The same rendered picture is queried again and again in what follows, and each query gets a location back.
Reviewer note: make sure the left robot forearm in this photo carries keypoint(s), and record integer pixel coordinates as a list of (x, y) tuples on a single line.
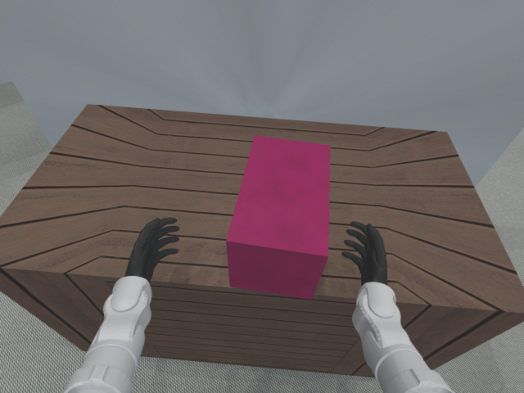
[(113, 356)]

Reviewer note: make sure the carton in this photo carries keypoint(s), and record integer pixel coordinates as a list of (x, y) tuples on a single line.
[(278, 238)]

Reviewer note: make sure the robot left hand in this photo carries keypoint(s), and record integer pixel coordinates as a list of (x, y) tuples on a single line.
[(145, 255)]

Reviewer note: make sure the pedestal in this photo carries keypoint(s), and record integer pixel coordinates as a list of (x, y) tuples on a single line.
[(66, 239)]

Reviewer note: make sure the robot right hand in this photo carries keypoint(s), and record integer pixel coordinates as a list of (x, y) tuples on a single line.
[(373, 265)]

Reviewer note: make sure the right robot forearm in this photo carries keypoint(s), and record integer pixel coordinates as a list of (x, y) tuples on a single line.
[(388, 351)]

